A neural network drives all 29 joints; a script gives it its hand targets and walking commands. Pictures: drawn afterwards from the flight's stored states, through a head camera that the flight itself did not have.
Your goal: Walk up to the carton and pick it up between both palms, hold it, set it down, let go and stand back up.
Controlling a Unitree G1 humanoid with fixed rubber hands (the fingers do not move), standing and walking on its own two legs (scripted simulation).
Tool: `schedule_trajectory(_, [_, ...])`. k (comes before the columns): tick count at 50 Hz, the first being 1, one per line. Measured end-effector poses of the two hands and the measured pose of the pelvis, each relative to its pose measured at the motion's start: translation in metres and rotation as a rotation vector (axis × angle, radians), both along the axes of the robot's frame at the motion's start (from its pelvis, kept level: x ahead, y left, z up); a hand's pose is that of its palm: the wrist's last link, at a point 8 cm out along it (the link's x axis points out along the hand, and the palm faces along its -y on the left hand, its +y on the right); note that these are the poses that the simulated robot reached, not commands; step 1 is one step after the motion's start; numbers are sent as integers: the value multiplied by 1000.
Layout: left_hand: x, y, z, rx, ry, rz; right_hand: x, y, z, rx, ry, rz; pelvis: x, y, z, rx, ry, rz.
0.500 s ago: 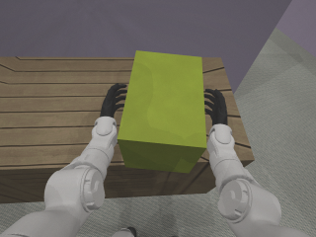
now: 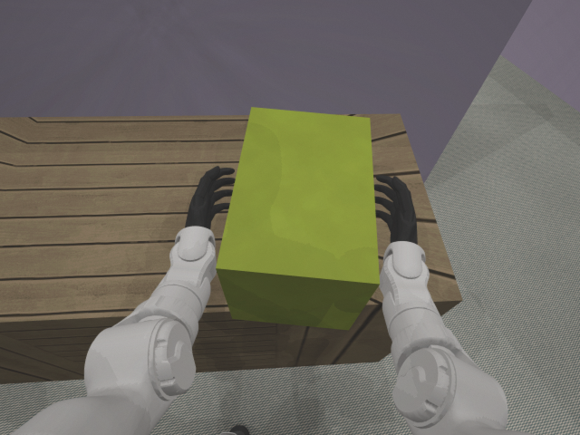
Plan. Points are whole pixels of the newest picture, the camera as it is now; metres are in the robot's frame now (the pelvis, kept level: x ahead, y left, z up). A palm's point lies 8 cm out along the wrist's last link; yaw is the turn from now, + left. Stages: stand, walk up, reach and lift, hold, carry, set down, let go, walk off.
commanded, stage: reach and lift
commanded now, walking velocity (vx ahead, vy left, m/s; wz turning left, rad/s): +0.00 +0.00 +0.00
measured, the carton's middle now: (300, 219) +0.45 +0.01 -0.05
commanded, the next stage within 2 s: none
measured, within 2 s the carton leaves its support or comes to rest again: leaves its support in 0.74 s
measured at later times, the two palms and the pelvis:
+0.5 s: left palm (201, 220) +0.39 +0.16 +0.02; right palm (400, 234) +0.39 -0.13 +0.02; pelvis +0.00 +0.00 +0.00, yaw +0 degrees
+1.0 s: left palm (195, 212) +0.39 +0.16 +0.05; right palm (407, 229) +0.38 -0.13 +0.06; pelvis +0.00 +0.00 +0.00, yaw +0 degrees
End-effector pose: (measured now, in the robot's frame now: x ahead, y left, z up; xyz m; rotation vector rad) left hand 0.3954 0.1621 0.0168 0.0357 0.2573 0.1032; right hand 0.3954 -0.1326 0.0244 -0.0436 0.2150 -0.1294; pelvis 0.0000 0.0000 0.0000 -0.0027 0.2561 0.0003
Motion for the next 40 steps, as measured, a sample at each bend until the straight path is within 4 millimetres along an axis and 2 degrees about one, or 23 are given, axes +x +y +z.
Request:
schedule_trajectory(32, [-2, 1, -1, -2, -2, -1, -4, 2, 1, -30, -2, -5, 0, 2, 0, -1, 0, 2])
schedule_trajectory(40, [-4, 3, 9, 0, -29, 3, -5, 4, 13, -64, -35, 8, 0, 3, 0, -1, -2, 2])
